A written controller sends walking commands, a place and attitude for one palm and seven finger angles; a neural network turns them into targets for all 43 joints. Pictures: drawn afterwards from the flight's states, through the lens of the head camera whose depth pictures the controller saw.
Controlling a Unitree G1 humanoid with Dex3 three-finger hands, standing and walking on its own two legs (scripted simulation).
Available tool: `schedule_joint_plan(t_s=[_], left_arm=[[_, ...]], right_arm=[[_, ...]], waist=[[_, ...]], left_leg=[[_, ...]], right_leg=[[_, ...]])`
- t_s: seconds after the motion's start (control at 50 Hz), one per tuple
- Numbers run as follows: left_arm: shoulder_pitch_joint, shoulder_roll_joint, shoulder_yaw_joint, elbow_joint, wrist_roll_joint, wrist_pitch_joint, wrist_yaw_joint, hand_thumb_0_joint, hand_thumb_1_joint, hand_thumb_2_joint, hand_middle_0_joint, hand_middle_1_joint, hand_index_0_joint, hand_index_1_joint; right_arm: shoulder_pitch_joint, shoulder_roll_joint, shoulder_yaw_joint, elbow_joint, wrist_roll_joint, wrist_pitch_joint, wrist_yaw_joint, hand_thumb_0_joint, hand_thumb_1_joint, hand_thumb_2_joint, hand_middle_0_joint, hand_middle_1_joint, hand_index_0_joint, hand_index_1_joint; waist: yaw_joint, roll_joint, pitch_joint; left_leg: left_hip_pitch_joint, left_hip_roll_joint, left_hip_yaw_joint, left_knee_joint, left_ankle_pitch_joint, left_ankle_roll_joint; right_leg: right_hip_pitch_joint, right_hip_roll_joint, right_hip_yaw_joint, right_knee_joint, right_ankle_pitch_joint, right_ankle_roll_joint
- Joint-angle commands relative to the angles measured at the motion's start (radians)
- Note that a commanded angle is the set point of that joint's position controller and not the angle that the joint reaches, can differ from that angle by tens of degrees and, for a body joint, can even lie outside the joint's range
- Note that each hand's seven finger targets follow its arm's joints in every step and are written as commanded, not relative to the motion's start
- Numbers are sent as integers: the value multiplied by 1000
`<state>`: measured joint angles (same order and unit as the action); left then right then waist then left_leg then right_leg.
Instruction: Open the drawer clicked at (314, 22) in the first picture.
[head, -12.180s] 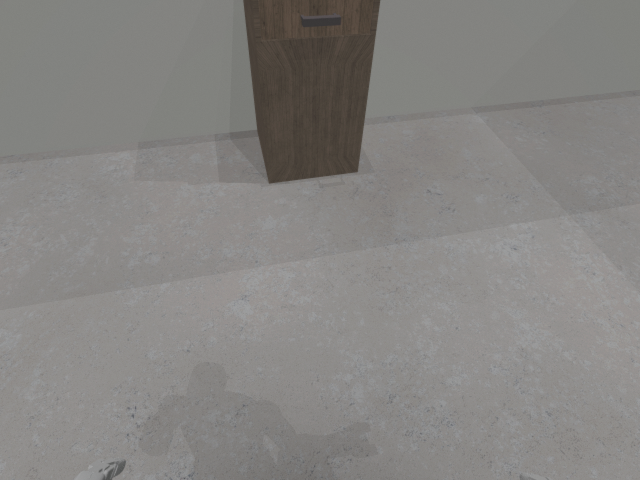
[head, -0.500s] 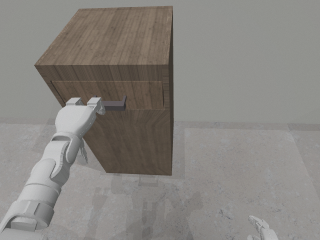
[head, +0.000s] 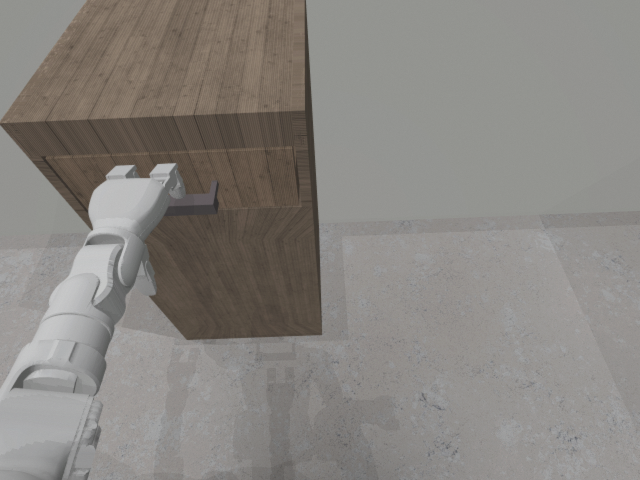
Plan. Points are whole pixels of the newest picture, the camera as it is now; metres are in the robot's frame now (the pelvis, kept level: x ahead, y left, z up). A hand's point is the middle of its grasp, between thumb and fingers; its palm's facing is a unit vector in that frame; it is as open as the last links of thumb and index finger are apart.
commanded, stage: move the hooked fingers above the handle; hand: left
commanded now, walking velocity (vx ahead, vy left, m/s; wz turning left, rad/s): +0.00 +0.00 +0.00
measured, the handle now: (179, 196) +0.55 +0.26 -0.02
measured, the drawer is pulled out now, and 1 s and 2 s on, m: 0.00 0.00 0.00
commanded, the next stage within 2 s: lower the fingers behind the handle in 1.26 s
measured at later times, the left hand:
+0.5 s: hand (161, 205) +0.48 +0.25 +0.03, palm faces -0.06 +0.00 -1.00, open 13.8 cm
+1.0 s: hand (152, 204) +0.48 +0.26 +0.04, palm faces -0.04 -0.01 -1.00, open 13.8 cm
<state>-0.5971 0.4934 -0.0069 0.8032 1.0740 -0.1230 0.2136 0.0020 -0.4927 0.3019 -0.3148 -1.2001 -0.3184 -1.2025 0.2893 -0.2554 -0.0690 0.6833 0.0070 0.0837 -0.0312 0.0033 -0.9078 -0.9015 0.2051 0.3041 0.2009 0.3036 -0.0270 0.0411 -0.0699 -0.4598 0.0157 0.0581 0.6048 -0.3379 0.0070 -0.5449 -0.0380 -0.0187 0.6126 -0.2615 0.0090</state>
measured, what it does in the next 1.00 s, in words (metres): stands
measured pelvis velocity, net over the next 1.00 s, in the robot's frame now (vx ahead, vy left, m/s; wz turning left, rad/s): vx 0.00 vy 0.01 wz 0.00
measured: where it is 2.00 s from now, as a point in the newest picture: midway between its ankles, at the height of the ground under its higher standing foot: outside the picture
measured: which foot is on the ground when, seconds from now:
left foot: down 0.00-1.00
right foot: down 0.00-1.00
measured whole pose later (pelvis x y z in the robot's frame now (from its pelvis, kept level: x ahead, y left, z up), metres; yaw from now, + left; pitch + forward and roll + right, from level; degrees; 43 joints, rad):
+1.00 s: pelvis +0.00 +0.01 -0.01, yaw +0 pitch +18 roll -1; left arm -0.80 0.56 0.03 1.03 1.11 -0.14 0.27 0.00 -0.49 0.30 -0.32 -1.20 -0.32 -1.20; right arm 0.34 -0.26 -0.06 0.71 -0.02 0.12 -0.01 0.00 -0.91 -0.90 0.21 0.30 0.20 0.30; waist -0.10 0.04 -0.12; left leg -0.64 0.02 0.05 0.73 -0.39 0.02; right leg -0.70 -0.03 -0.02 0.68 -0.28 0.02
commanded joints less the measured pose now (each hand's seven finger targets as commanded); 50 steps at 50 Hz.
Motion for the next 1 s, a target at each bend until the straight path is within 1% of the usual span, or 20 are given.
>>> schedule_joint_plan(t_s=[0.0,0.1,0.14,0.18,0.2,0.24,0.28,0.34,0.38,0.4,0.46,0.5,0.54,0.6,0.62,0.64,0.72,0.8,0.9,0.98], left_arm=[[-435,278,97,-142,-3,-15,54,0,-500,300,-300,-1200,-300,-1200],[-549,246,46,-93,3,-12,65,0,-500,300,-300,-1200,-300,-1200],[-531,300,91,-67,8,-12,71,0,-500,300,-300,-1200,-300,-1200],[-587,269,57,-64,11,-11,76,0,-500,300,-300,-1200,-300,-1200],[-607,295,78,-44,15,-11,80,0,-500,300,-300,-1200,-300,-1200],[-583,347,120,-24,20,-8,86,0,-500,300,-300,-1200,-300,-1200],[-592,309,92,-7,22,-1,90,0,-500,300,-300,-1200,-300,-1200],[-592,322,101,18,23,8,88,0,-500,300,-300,-1200,-300,-1200],[-609,281,65,32,24,15,84,0,-500,300,-300,-1200,-300,-1200],[-606,310,94,51,19,13,82,0,-500,300,-300,-1200,-300,-1200],[-638,346,102,49,26,8,79,0,-500,300,-300,-1200,-300,-1200],[-677,367,110,60,28,2,80,0,-500,300,-300,-1200,-300,-1200],[-680,407,134,61,30,-6,84,0,-500,300,-300,-1200,-300,-1200],[-654,380,126,59,21,-14,79,0,-500,300,-300,-1200,-300,-1200],[-620,407,149,57,20,-15,76,0,-500,300,-300,-1200,-300,-1200],[-608,374,126,47,15,-15,73,0,-500,300,-300,-1200,-300,-1200],[-604,330,98,8,8,-22,65,0,-500,300,-300,-1200,-300,-1200],[-641,329,93,-18,7,-30,75,0,-500,300,-300,-1200,-300,-1200],[-671,390,131,0,16,-20,101,0,-500,300,-300,-1200,-300,-1200],[-640,347,96,45,14,5,92,0,-500,300,-300,-1200,-300,-1200]], right_arm=[[60,-147,-52,-82,-6,-24,-4,0,-900,-900,200,300,200,300],[96,-154,-53,-66,-10,-23,-1,0,-900,-900,200,300,200,300],[107,-156,-55,-65,-11,-18,-2,0,-900,-900,200,300,200,300],[118,-154,-54,-60,-12,-17,1,0,-900,-900,200,300,200,300],[127,-158,-54,-53,-17,-16,1,0,-900,-900,200,300,200,300],[136,-161,-53,-53,-19,-11,3,0,-900,-900,200,300,200,300],[144,-159,-56,-51,-21,-9,6,0,-900,-900,200,300,200,300],[159,-167,-57,-48,-24,-2,11,0,-900,-900,200,300,200,300],[169,-166,-59,-44,-23,0,14,0,-900,-900,200,300,200,300],[175,-171,-59,-36,-25,3,13,0,-900,-900,200,300,200,300],[182,-175,-55,-36,-25,6,9,0,-900,-900,200,300,200,300],[192,-180,-53,-27,-28,7,7,0,-900,-900,200,300,200,300],[197,-183,-53,-23,-31,9,5,0,-900,-900,200,300,200,300],[204,-179,-55,-24,-34,11,9,0,-900,-900,200,300,200,300],[207,-181,-56,-25,-33,13,9,0,-900,-900,200,300,200,300],[207,-179,-58,-30,-34,15,11,0,-900,-900,200,300,200,300],[206,-176,-63,-27,-30,20,17,0,-900,-900,200,300,200,300],[197,-177,-61,-24,-30,23,13,0,-900,-900,200,300,200,300],[183,-180,-52,-20,-30,24,8,0,-900,-900,200,300,200,300],[179,-176,-51,-27,-25,18,11,0,-900,-900,200,300,200,300]], waist=[[-11,-28,-363],[-50,-23,-356],[-32,-14,-413],[-48,17,-411],[-54,3,-414],[-33,20,-456],[-45,29,-453],[-46,16,-473],[-60,27,-458],[-65,-17,-454],[-64,17,-462],[-79,6,-452],[-75,29,-484],[-69,44,-505],[-53,45,-524],[-57,48,-537],[-63,62,-503],[-73,50,-475],[-69,57,-464],[-67,51,-462]], left_leg=[[70,-43,-14,-35,365,28],[64,-40,-24,-15,348,29],[65,-43,-22,-4,365,29],[64,-40,-24,4,372,26],[55,-39,-27,12,384,28],[45,-40,-27,22,412,25],[48,-35,-25,32,442,24],[40,-30,-28,43,467,24],[51,-25,-30,49,481,22],[32,-24,-30,52,478,26],[13,-28,-29,52,441,26],[-3,-27,-32,59,428,28],[-2,-28,-30,68,433,29],[13,-24,-33,78,485,26],[14,-22,-33,82,512,26],[26,-22,-31,83,524,26],[57,-10,-40,77,544,22],[52,-14,-43,67,489,23],[24,-23,-41,58,429,24],[36,-22,-41,51,424,21]], right_leg=[[229,61,-11,-22,277,-47],[162,63,-15,-15,250,-46],[183,64,-8,-3,270,-46],[151,64,-13,5,269,-46],[154,65,-12,8,276,-46],[172,65,-10,26,302,-47],[149,67,-14,32,317,-45],[147,69,-15,40,329,-43],[118,71,-18,38,323,-43],[135,71,-17,35,333,-41],[128,69,-12,40,317,-41],[119,70,-12,40,312,-41],[121,69,-7,50,320,-39],[120,71,-12,55,338,-41],[135,71,-10,62,352,-40],[134,72,-10,59,361,-38],[99,74,-18,47,333,-38],[89,75,-20,37,298,-42],[101,72,-19,39,278,-45],[98,73,-24,34,267,-43]])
